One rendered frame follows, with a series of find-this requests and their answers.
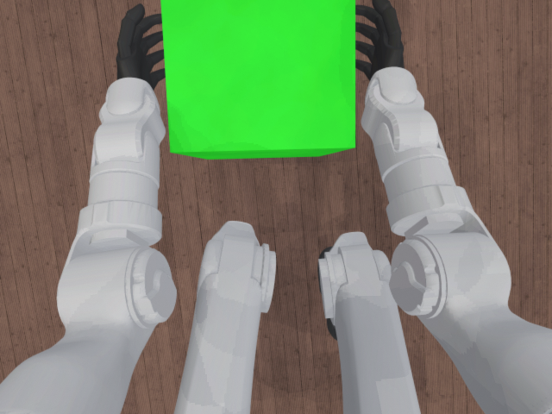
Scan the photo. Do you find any left robot thigh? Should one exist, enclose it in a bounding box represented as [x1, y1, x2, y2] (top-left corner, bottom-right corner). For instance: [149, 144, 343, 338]
[174, 234, 276, 414]

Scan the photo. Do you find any carton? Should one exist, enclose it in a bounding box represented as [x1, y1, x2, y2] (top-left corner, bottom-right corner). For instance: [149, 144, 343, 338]
[160, 0, 355, 160]

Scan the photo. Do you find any right robot forearm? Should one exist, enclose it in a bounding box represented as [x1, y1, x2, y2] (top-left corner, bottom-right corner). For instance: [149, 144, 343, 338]
[361, 66, 511, 276]

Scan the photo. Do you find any left robot upper arm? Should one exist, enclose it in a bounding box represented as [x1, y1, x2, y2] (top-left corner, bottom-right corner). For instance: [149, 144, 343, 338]
[0, 246, 177, 414]

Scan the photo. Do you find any right robot upper arm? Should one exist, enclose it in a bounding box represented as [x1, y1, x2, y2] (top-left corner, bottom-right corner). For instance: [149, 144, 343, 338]
[389, 232, 552, 414]

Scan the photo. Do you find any robot right hand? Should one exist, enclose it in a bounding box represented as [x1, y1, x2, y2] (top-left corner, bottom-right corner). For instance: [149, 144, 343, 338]
[355, 0, 405, 82]

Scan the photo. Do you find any robot left hand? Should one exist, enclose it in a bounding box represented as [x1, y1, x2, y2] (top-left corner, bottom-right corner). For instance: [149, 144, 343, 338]
[116, 3, 166, 90]

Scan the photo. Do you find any right robot shin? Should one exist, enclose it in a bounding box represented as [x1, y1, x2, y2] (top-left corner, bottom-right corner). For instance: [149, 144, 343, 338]
[329, 232, 391, 325]

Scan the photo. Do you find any left robot forearm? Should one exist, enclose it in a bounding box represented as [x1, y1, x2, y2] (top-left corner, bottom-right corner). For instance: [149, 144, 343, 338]
[57, 78, 166, 321]

